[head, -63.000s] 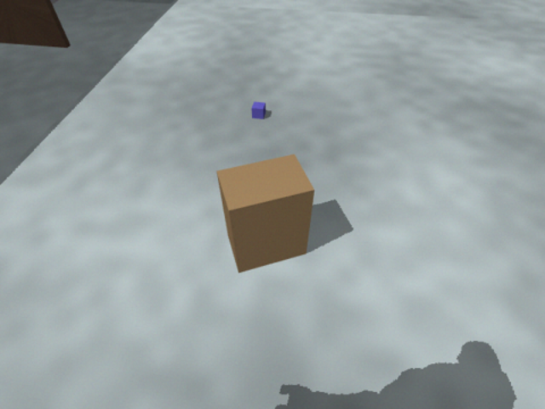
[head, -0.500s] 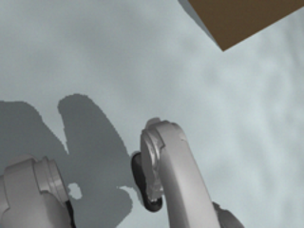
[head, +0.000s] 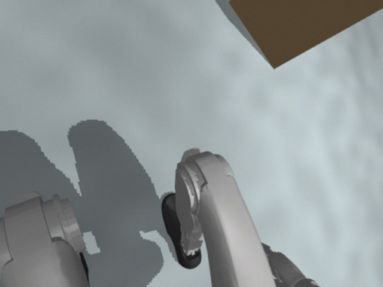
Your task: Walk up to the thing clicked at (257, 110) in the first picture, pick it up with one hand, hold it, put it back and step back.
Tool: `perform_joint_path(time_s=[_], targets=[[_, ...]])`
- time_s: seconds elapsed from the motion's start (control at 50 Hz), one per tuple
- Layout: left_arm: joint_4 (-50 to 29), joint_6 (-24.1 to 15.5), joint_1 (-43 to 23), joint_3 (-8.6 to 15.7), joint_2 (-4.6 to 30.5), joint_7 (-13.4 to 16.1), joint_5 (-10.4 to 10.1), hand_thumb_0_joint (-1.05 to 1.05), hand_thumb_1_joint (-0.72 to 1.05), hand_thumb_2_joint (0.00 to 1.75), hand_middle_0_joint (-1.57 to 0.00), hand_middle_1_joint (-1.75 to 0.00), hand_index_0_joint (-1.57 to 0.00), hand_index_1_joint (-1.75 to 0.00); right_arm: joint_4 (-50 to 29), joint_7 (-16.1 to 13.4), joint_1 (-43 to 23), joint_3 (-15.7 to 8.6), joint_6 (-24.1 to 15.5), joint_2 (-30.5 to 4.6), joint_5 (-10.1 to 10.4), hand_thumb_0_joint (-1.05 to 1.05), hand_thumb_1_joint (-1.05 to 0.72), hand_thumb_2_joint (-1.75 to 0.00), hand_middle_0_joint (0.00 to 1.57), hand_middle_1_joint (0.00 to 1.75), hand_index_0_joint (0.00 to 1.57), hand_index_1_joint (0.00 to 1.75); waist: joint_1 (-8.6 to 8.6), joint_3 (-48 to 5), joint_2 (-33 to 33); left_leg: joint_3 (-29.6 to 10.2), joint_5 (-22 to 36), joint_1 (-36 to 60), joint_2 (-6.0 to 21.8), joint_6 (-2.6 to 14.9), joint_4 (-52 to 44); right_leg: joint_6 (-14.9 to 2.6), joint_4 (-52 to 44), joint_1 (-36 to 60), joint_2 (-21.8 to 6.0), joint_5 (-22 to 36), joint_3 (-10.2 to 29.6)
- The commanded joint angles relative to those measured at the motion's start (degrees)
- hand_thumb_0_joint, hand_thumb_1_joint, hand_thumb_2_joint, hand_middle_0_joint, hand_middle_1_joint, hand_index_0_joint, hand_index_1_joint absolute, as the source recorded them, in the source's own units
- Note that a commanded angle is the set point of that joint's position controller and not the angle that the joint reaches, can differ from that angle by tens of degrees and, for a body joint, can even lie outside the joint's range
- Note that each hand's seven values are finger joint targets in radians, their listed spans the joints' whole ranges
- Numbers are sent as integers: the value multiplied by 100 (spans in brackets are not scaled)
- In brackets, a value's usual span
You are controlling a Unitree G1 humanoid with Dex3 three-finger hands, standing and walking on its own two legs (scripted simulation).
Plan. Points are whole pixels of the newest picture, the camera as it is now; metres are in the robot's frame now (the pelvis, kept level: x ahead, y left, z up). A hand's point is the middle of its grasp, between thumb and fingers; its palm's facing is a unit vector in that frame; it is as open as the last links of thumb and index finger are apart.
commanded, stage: rest palm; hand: left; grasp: from above
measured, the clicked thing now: out of the picture +0.47 +0.34 -0.26
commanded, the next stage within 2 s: close in 0.38 s
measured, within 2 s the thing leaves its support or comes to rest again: neither
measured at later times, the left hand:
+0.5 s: hand out of the picture +0.45 +0.33 -0.23, palm faces -0.47 -0.09 -0.88, open 13.8 cm
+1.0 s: hand out of the picture +0.45 +0.34 -0.23, palm faces -0.47 -0.09 -0.88, open 12.0 cm
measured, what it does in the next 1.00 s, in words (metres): stands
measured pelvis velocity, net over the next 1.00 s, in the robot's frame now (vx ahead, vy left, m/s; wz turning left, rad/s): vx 0.00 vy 0.00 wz -0.02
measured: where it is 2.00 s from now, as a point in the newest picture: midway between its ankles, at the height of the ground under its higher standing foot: (136, 267)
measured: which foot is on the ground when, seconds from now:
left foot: down 0.00-1.00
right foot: down 0.00-1.00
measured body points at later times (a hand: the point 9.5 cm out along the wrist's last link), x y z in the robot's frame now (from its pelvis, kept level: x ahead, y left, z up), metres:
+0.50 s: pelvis +0.00 +0.00 +0.00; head +0.27 +0.13 +0.34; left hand +0.47 +0.34 -0.18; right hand +0.06 -0.26 -0.06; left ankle +0.06 +0.13 -0.27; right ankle +0.11 -0.14 -0.27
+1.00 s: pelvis +0.00 +0.00 +0.00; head +0.26 +0.13 +0.34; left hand +0.47 +0.34 -0.18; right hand +0.07 -0.26 -0.06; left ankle +0.06 +0.13 -0.27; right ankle +0.11 -0.14 -0.27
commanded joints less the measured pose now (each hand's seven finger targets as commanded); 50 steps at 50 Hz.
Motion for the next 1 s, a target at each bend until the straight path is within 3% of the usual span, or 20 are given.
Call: perform_joint_path(time_s=[0.0, 0.1, 0.14, 0.2, 0.24, 0.28, 0.32, 0.4, 0.44, 0.52, 0.58, 0.64, 0.74, 0.78, 0.86, 0.88, 0.9, 0.92, 0.96, 0.98], targets=[[-665, 65, -1475, 152, 1457, 292, -87, 0, -49, 98, -13, -89, -11, -91, -37, -83, 1058, -520, -12, -1881, 12, 0, -91, -91, 20, 30, 20, 30, -213, -3646, 2937, 821, 1251, 3017, 68, 211, -1509, -553, -1132, 1724, 162, 1523, -833], [-506, 112, -1357, 184, 1431, 308, -202, 0, -49, 98, -12, -91, -10, -93, -51, -66, 926, -497, -67, -1855, 30, 0, -91, -91, 20, 30, 20, 30, -174, -3632, 2939, 775, 1168, 2965, 90, 194, -1525, -571, -1093, 1699, 196, 1448, -852], [-605, 116, -1410, 100, 1366, 267, -157, 0, -50, 99, -12, -90, -10, -92, -50, -47, 1074, -471, -67, -1875, 12, 0, -91, -91, 20, 30, 20, 30, -256, -3590, 2953, 784, 1214, 2997, 79, 199, -1505, -555, -1072, 1681, 182, 1485, -858], [-591, 93, -1342, 237, 1532, 246, -204, 0, -50, 99, -14, -88, -11, -91, -56, -30, 1057, -485, -120, -1938, 5, 0, -91, -91, 20, 30, 20, 30, -253, -3587, 2950, 738, 1310, 3097, 99, 177, -1459, -548, -1026, 1688, 176, 1543, -892], [-602, 78, -1311, 138, 1390, 222, -230, 0, -49, 98, -15, -87, -12, -90, -64, -26, 998, -460, -121, -1894, 9, 0, -91, -91, 20, 30, 20, 30, -238, -3577, 2909, 757, 1323, 3015, 96, 186, -1433, -545, -1062, 1753, 188, 1578, -864], [-719, 32, -1385, 240, 1541, 245, -257, 0, -47, 99, -15, -89, -13, -92, -61, -32, 1033, -459, -116, -1930, 7, 0, -91, -91, 20, 30, 20, 30, -242, -3583, 2959, 753, 1247, 2942, 100, 196, -1466, -543, -1130, 1813, 197, 1518, -862], [-781, 7, -1353, 197, 1509, 248, -229, 0, -48, 98, -14, -89, -12, -91, -28, -37, 1006, -463, -105, -1907, 6, 0, -91, -91, 20, 30, 20, 30, -169, -3659, 3051, 750, 1268, 3061, 99, 161, -1490, -575, -1084, 1758, 199, 1502, -897], [-602, -12, -1348, 125, 1361, 269, -238, 0, -46, 100, -16, -89, -13, -91, 6, -26, 1008, -469, -96, -1908, -16, 0, -91, -91, 20, 30, 20, 30, -267, -3571, 2902, 742, 1245, 2963, 105, 189, -1416, -540, -1106, 1782, 199, 1539, -898], [-550, 0, -1237, 201, 1485, 317, -196, 0, -46, 101, -16, -90, -13, -93, 41, -37, 1045, -450, -88, -1930, -35, 0, -91, -91, 20, 30, 20, 30, -241, -3644, 2908, 726, 1376, 3035, 122, 193, -1415, -533, -1095, 1859, 215, 1661, -887], [-694, -3, -1487, 23, 1312, 341, -199, 0, -34, 88, -21, -88, -21, -88, 57, -3, 1077, -417, -108, -1920, -62, 0, -90, -90, 20, 30, 20, 30, -348, -3480, 2984, 750, 1371, 2999, 105, 187, -1405, -522, -1081, 1797, 198, 1669, -904], [-590, 53, -1401, 126, 1497, 388, -178, 0, -29, 84, -24, -86, -25, -85, 32, -19, 950, -443, -133, -1960, -32, 0, -90, -90, 20, 30, 20, 30, -276, -3573, 2942, 765, 1237, 2957, 119, 209, -1368, -524, -1113, 1814, 208, 1581, -871], [-654, 109, -1469, 54, 1379, 385, -206, 0, -26, 80, -25, -84, -26, -83, 52, -8, 978, -416, -150, -1915, -54, 0, -90, -90, 20, 30, 20, 30, -287, -3569, 2998, 763, 1263, 2995, 110, 193, -1422, -533, -1117, 1802, 206, 1590, -899], [-691, 222, -1417, 95, 1397, 305, -242, 0, -21, 77, -30, -79, -31, -79, 0, -12, 947, -468, -148, -1924, -5, 0, -90, -90, 20, 30, 20, 30, -218, -3780, 3101, 743, 1421, 3134, 123, 168, -1468, -557, -1089, 1846, 216, 1690, -893], [-519, 272, -1392, 55, 1307, 247, -301, 0, -18, 75, -32, -78, -33, -77, 17, 11, 1009, -451, -162, -1932, 1, 0, -90, -90, 20, 30, 20, 30, -325, -3530, 2908, 771, 1267, 2860, 106, 205, -1419, -537, -1119, 1815, 207, 1604, -853], [-647, 280, -1397, -76, 1204, 69, -381, 0, -14, 70, -35, -76, -37, -74, -28, 8, 940, -462, -202, -1926, 70, 0, -90, -90, 20, 30, 20, 30, -280, -3451, 2984, 745, 1202, 2970, 99, 178, -1467, -562, -1123, 1639, 199, 1479, -878], [-744, 258, -1245, 152, 1473, 91, -404, 0, -13, 70, -35, -75, -37, -74, -72, -14, 953, -510, -171, -1991, 87, 0, -90, -90, 20, 30, 20, 30, -166, -3674, 2896, 734, 1260, 3012, 99, 178, -1526, -555, -1175, 1832, 200, 1512, -885], [-894, 231, -1361, 52, 1412, 65, -355, 0, -12, 70, -37, -74, -38, -72, -86, -12, 1022, -473, -147, -1983, 96, 0, -90, -90, 20, 30, 20, 30, -216, -3655, 3025, 751, 1405, 3051, 80, 163, -1517, -567, -1136, 1867, 185, 1623, -877], [-691, 228, -1199, 140, 1420, 53, -367, 0, -11, 68, -37, -73, -39, -71, -66, -12, 976, -490, -129, -1947, 96, 0, -90, -90, 20, 30, 20, 30, -170, -3669, 2944, 729, 1398, 3031, 97, 164, -1514, -576, -1114, 1843, 190, 1606, -876], [-789, 154, -1272, 81, 1255, 24, -409, 0, -7, 68, -40, -72, -42, -71, -140, -11, 986, -482, -105, -1955, 71, 0, -90, -90, 20, 30, 20, 30, -248, -3513, 2838, 727, 1334, 2874, 86, 180, -1487, -563, -1172, 1821, 197, 1552, -896], [-689, 137, -1233, 205, 1424, 33, -370, 0, -7, 66, -40, -71, -42, -70, -95, -26, 1058, -478, -87, -2006, 64, 0, -90, -90, 20, 30, 20, 30, -284, -3471, 2781, 710, 1396, 2929, 88, 178, -1445, -572, -1162, 1808, 190, 1587, -911]])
